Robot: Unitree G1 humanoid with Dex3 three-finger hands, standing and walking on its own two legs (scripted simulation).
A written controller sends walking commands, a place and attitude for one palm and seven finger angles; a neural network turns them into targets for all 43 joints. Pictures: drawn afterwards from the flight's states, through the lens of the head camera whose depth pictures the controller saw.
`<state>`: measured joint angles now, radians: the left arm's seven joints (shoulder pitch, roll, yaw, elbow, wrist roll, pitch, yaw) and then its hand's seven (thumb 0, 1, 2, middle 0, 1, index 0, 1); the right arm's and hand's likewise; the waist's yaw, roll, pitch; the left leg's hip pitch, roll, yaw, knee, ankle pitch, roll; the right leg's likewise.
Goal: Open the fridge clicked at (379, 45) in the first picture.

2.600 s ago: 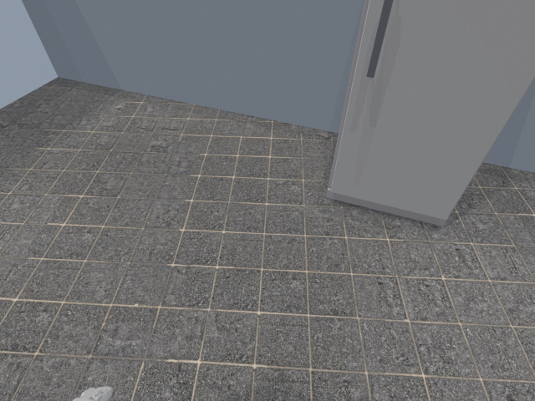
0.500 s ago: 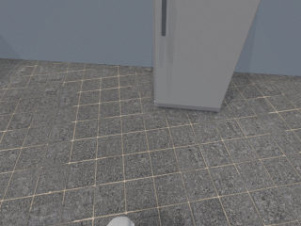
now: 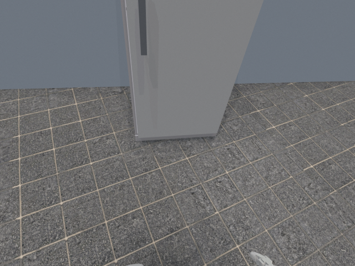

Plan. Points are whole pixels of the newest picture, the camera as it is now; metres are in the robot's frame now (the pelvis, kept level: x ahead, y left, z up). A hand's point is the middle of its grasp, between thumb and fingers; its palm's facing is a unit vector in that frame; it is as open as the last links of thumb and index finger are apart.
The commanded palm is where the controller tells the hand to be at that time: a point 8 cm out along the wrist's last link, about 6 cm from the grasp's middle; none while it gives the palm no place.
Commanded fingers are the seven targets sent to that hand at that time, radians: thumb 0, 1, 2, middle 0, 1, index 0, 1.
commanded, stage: walk to a spot facing it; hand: left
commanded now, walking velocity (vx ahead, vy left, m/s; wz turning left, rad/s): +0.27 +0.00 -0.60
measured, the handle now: (141, 9) +0.92 +0.24 +0.15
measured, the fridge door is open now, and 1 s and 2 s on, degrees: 0 0 0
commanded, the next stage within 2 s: none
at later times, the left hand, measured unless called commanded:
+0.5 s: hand (144, 196) +0.33 +0.12 -0.17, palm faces -0.32 -0.93 -0.16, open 7.3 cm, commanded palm none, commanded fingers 0.00 0.90 0.90 -0.20 -0.30 -0.20 -0.30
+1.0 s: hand (119, 175) +0.39 +0.22 -0.17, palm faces -0.45 -0.87 -0.20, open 7.4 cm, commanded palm none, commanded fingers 0.00 0.90 0.90 -0.20 -0.30 -0.20 -0.30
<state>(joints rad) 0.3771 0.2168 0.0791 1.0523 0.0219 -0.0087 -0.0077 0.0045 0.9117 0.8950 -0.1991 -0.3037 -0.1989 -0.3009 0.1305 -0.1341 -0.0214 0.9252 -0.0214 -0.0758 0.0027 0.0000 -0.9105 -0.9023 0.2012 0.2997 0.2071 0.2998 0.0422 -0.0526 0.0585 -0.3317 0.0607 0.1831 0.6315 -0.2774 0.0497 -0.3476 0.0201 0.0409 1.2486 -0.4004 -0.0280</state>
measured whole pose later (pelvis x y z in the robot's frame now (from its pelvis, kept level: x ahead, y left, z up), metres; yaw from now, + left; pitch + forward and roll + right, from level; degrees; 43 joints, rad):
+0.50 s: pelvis +0.16 +0.00 -0.01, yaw -16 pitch +0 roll -1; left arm 0.08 0.17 0.05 0.90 0.03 0.01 -0.03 0.00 0.91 0.90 -0.20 -0.30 -0.20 -0.30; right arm 0.41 -0.14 -0.04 1.06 -0.01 0.00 -0.01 0.00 -0.91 -0.90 0.20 0.30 0.21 0.30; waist -0.05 0.00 0.12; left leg -0.18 0.16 0.35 0.91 -0.51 -0.03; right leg -0.41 0.00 -0.14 0.67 -0.24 -0.07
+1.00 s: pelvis +0.22 +0.07 +0.01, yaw -34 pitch -1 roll -2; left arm 0.23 0.28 0.11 0.91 0.03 0.08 -0.02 0.00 0.91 0.90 -0.20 -0.30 -0.20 -0.30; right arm 0.13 -0.16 -0.02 0.87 -0.02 0.01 -0.01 0.00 -0.91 -0.90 0.20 0.30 0.21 0.30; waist 0.04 -0.06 0.06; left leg -0.28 0.10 0.14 0.58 -0.28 0.02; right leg -0.51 0.03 0.04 1.12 -0.44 0.05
